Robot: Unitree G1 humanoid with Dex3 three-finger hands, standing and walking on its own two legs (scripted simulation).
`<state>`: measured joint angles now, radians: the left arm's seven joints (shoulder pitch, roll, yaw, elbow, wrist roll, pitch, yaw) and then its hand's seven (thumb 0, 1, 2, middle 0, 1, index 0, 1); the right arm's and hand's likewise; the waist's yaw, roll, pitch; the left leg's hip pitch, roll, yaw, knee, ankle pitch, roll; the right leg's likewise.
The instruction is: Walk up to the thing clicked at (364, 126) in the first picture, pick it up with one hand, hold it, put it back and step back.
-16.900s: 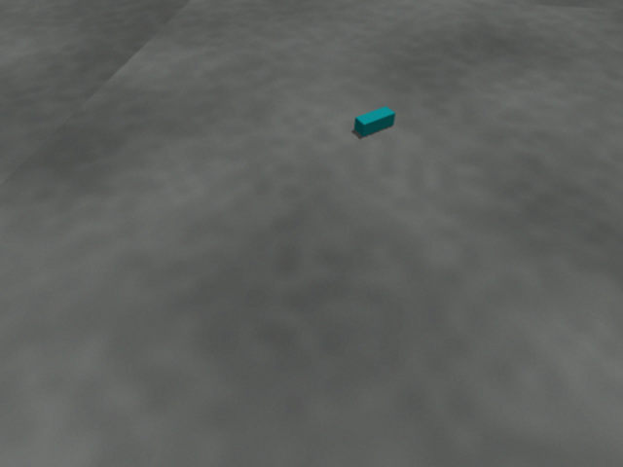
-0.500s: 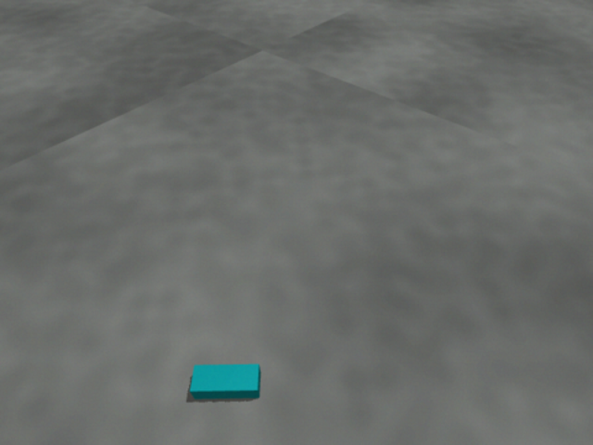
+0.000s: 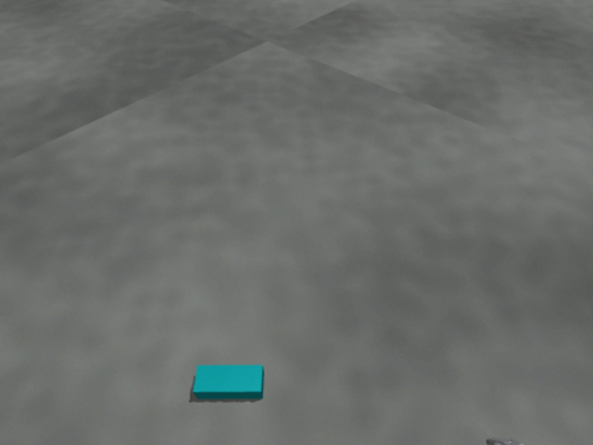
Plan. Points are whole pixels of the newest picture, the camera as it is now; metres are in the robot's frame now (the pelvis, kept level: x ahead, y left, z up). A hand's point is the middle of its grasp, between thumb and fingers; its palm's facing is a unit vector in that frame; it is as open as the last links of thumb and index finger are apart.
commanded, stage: stand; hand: left
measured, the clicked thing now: (230, 382) +0.44 +0.23 -0.75
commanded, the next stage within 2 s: rise first in 1.26 s
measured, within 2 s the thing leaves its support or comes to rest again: neither
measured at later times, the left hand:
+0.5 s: hand out of the picture +0.08 +0.25 -0.16, palm faces -0.03 -0.95 -0.32, open 7.4 cm
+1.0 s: hand out of the picture +0.08 +0.25 -0.16, palm faces -0.03 -0.94 -0.33, open 7.4 cm
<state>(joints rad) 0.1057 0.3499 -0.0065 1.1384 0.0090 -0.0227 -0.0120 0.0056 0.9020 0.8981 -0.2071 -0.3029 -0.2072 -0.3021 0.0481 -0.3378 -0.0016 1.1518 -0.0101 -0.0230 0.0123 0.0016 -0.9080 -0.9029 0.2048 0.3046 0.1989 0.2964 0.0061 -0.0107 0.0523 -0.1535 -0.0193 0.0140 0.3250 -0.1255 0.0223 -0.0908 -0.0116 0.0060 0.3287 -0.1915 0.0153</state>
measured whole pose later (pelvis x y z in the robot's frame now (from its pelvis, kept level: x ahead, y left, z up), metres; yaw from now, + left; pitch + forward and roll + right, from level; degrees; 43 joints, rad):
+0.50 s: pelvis +0.01 +0.00 +0.00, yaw +0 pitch -2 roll +0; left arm 0.11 0.35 -0.01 1.14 0.01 -0.02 -0.01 0.01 0.90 0.90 -0.21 -0.30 -0.21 -0.30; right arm 0.07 -0.34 0.00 1.17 -0.01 -0.01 0.01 0.00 -0.91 -0.90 0.20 0.30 0.20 0.30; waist 0.00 -0.01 0.05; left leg -0.14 -0.02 0.01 0.31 -0.13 0.02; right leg -0.08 -0.01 0.00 0.31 -0.20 0.01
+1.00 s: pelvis +0.01 +0.00 +0.00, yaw +0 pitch -2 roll +0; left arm 0.11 0.35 -0.01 1.13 0.01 -0.02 -0.01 0.01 0.90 0.90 -0.21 -0.30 -0.21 -0.30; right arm 0.08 -0.34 0.01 1.15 -0.01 -0.02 0.01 0.00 -0.91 -0.90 0.20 0.30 0.20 0.30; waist 0.00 -0.01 0.05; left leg -0.14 -0.02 0.00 0.31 -0.14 0.02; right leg -0.07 -0.01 0.00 0.31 -0.20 0.01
